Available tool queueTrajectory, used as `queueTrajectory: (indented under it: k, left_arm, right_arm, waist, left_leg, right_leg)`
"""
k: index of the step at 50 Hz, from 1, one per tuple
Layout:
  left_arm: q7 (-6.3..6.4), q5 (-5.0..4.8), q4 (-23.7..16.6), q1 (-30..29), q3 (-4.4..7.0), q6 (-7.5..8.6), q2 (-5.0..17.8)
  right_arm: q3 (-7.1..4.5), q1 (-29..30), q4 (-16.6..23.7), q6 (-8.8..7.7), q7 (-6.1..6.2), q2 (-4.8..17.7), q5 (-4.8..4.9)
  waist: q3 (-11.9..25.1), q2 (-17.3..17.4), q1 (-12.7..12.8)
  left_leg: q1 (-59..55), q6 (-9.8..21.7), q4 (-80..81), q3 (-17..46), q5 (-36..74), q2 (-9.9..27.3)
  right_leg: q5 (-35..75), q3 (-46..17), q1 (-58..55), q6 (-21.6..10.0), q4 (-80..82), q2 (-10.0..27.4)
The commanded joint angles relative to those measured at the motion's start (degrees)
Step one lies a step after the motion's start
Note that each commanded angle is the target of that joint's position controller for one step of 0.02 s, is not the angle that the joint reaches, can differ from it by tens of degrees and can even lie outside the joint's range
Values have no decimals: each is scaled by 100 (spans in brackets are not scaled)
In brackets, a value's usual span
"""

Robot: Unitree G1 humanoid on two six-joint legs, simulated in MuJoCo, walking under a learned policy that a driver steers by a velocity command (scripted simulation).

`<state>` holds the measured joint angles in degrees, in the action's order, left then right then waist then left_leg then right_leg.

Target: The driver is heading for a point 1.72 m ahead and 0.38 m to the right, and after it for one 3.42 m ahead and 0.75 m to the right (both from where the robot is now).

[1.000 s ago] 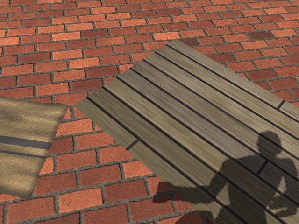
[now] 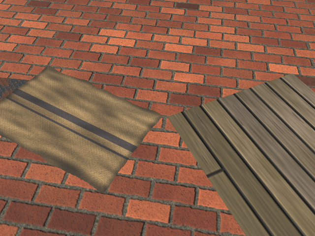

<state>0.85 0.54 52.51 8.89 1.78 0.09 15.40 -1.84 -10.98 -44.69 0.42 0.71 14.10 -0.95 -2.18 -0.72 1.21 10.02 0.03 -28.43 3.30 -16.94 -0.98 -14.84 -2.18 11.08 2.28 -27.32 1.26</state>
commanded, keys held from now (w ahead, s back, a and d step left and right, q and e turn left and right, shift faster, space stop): no key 0.56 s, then w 0.44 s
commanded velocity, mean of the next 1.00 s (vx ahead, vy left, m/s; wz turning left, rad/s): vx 0.12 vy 0.00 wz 0.01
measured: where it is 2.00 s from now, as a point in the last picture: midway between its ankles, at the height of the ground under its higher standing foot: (168, 193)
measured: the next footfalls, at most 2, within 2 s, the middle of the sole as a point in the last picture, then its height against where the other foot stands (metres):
left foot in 1.24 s outside the picture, level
right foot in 1.80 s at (196, 191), level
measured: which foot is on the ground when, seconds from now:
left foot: down 0.00-0.78, up 0.80-1.00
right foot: down 0.00-1.00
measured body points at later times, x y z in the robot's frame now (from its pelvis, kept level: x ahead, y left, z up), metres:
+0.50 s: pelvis +0.00 +0.01 +0.00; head +0.01 +0.01 +0.45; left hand +0.05 +0.28 -0.14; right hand +0.08 -0.26 -0.13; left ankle -0.02 +0.12 -0.74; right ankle +0.00 -0.14 -0.74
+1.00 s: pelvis +0.10 -0.04 +0.01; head +0.11 -0.06 +0.46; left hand +0.03 +0.21 -0.13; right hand +0.23 -0.30 -0.12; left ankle +0.14 +0.12 -0.67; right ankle +0.01 -0.13 -0.74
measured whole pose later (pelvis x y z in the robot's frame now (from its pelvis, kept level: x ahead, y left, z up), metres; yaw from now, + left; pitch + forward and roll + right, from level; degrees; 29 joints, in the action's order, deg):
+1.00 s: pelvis +0.10 -0.04 +0.01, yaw -1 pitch +1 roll +1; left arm -0.6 -0.1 63.3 25.6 0.7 5.3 11.7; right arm -3.0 -9.9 -51.8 -5.0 -0.7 16.5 1.4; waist -0.1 1.8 3.4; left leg 32.0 1.8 -56.7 -0.5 -12.1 3.9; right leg -15.8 0.8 0.2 -2.4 -15.4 -1.2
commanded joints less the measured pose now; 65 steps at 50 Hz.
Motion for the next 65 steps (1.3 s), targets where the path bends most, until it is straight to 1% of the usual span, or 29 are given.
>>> queueTrajectory:
  k: [1,9,28,30,31,33,34,35,37,38,39,40,41,42,43,45,46,47,49,52,55,57,59,60,61,62,63,64,65]
  left_arm:
    - [52,-9,-119,-62,146,31,639]
    - [100,-30,300,-9,156,9,681]
    - [175,-47,879,226,98,-29,581]
    - [183,-82,954,338,79,-42,483]
    - [182,-108,921,293,80,-31,469]
    - [141,-108,736,61,44,95,339]
    - [91,-139,684,71,28,190,271]
    - [37,-168,657,70,26,283,266]
    - [-59,-227,708,341,20,436,203]
    - [-85,-235,888,783,45,486,207]
    - [-93,-188,1124,1278,108,499,325]
    - [-82,-147,1282,1947,219,510,731]
    - [-165,-112,1326,2475,349,557,1410]
    - [-181,-35,1213,2075,224,636,1038]
    - [-178,-80,1045,1714,146,688,707]
    - [-211,-121,894,1443,86,693,556]
    - [-206,-93,883,1516,16,650,334]
    - [-180,-68,906,1658,0,614,328]
    - [-98,-53,901,1845,-9,540,368]
    - [6,-35,789,1854,12,477,577]
    - [34,-90,818,2087,58,478,695]
    - [42,-151,833,2103,94,469,701]
    - [44,-148,782,1975,150,432,785]
    - [43,-122,738,1891,187,400,864]
    - [40,-84,692,1794,199,346,874]
    - [37,-37,615,1740,170,307,814]
    - [16,38,459,1984,60,324,448]
    - [-41,-41,490,2571,-138,467,-301]
    - [-76,-215,394,1975,24,618,364]
  right_arm:
    - [-158,17,210,-116,26,736,9]
    - [-122,-29,-93,-148,31,710,33]
    - [-28,-291,-827,-135,78,644,68]
    - [-51,-403,-931,-100,109,702,103]
    - [-94,-420,-931,-84,124,832,136]
    - [-171,-665,-961,-132,116,1072,180]
    - [-219,-722,-972,-180,114,1192,206]
    - [-236,-706,-964,-234,110,1190,229]
    - [-210,-342,-835,-294,80,1065,259]
    - [-186,-13,-724,-283,64,992,291]
    - [-150,184,-616,-295,55,852,269]
    - [-40,298,-501,-347,32,460,212]
    - [-43,361,-237,-453,75,402,253]
    - [-103,276,-284,-533,66,650,371]
    - [-111,122,-367,-592,6,665,413]
    - [-171,186,-436,-670,-48,710,301]
    - [-207,315,-410,-678,-85,736,236]
    - [-194,368,-382,-672,-133,617,227]
    - [-148,619,-290,-633,-188,420,213]
    - [-31,1389,16,-615,-218,183,229]
    - [-5,1822,189,-604,-274,255,274]
    - [-21,1948,288,-615,-318,367,291]
    - [-97,1756,291,-643,-347,562,278]
    - [-171,1429,221,-645,-337,709,268]
    - [-288,687,11,-630,-305,896,273]
    - [-415,-305,-291,-593,-249,1107,291]
    - [-515,-1202,-495,-552,-186,1498,175]
    - [-484,-1370,-599,-558,-261,1580,131]
    - [-339,-978,-581,-593,-276,1041,188]
  waist:
    - [124,408,-24]
    - [155,166,-26]
    - [55,119,-39]
    - [85,250,-65]
    - [-95,416,-109]
    - [-498,904,-250]
    - [-584,1173,-240]
    - [-733,1203,-226]
    - [-801,1061,51]
    - [-698,918,319]
    - [-558,575,482]
    - [-228,-573,634]
    - [-90,-1792,701]
    - [-319,-1082,443]
    - [-564,-704,263]
    - [-558,-460,158]
    - [-458,-417,185]
    - [-375,-594,196]
    - [-321,-496,245]
    - [-487,-397,370]
    - [-653,-515,422]
    - [-712,-518,313]
    - [-481,-535,50]
    - [-163,-635,-169]
    - [333,-679,-571]
    - [927,-614,-1020]
    - [1726,289,-1084]
    - [2530,1727,-694]
    - [1718,1176,-776]
  left_leg:
    - [199,191,629,476,1050,455]
    - [147,201,607,375,1185,364]
    - [192,127,606,121,1080,186]
    - [226,231,750,145,-615,118]
    - [384,386,899,365,-1754,219]
    - [551,830,1481,1415,-3142,919]
    - [531,1087,1774,2025,-3377,1366]
    - [689,1258,1907,2381,-3277,1617]
    - [860,1159,1717,2092,-2644,1557]
    - [1248,924,1428,1557,-2222,1230]
    - [1619,682,767,976,-1514,789]
    - [2208,286,-953,5,-848,126]
    - [3167,115,-2413,-294,-1538,-324]
    - [3561,195,-3418,213,-1603,1]
    - [3822,311,-3752,313,-1019,256]
    - [3948,386,-3523,95,-72,592]
    - [3768,366,-3338,-13,252,685]
    - [3588,294,-3121,-136,448,703]
    - [3511,119,-2638,-356,741,661]
    - [2988,-28,-1338,-588,1368,483]
    - [2497,14,-611,-675,1777,331]
    - [2452,166,-314,-542,1801,339]
    - [2072,357,-159,-533,1611,237]
    - [1562,464,-213,-631,1462,82]
    - [629,614,-240,-742,1370,-94]
    - [-755,790,-255,-630,1387,-3]
    - [-2672,1255,-245,1071,657,1247]
    - [-3612,2035,859,3891,-723,2379]
    - [-2975,1736,1322,3875,-1110,2118]
  right_leg:
    - [833,-52,-116,-51,217,98]
    - [962,-65,-213,-11,269,114]
    - [936,-12,-153,-54,308,60]
    - [-357,256,-17,-107,86,-187]
    - [-1134,396,286,-162,-186,-326]
    - [-1428,527,971,-242,-913,-363]
    - [-1187,486,1218,-314,-1380,-267]
    - [-1101,330,1285,-417,-1634,-106]
    - [-1196,320,914,-645,-1040,16]
    - [-805,415,9,-721,-205,-65]
    - [-321,234,-796,-679,195,-97]
    - [-975,-1285,-1519,-933,950,810]
    - [-1592,-3617,-1952,-1699,1820,1956]
    - [-1780,-3934,-1737,-1873,1867,2180]
    - [-1581,-3289,-1671,-1697,1805,1962]
    - [-562,-2212,-1733,-1314,1848,1563]
    - [161,-1706,-1711,-1168,1887,1320]
    - [841,-1382,-1658,-1166,1897,1227]
    - [1743,-879,-1643,-1199,1908,1074]
    - [1813,-455,-1054,-1186,2119,913]
    - [1678,-337,-887,-1231,2301,1034]
    - [1958,-291,-1203,-1179,2206,1217]
    - [3100,-191,-1588,-1060,1777,1349]
    - [4193,-121,-1717,-996,1318,1359]
    - [5107,31,-1651,-895,434,1229]
    - [5011,156,-1048,-735,-764,988]
    - [2910,341,651,-555,-2714,478]
    - [-1642,-168,2119,-356,-4412,-528]
    - [-1649,-627,2711,-485,-5032,-209]
Keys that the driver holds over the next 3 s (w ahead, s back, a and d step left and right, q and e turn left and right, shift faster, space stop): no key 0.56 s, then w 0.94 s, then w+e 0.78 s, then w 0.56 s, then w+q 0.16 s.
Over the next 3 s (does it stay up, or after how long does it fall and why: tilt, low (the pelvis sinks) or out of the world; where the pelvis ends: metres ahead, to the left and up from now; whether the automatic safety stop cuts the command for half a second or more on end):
stays up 1.16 -0.29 0.01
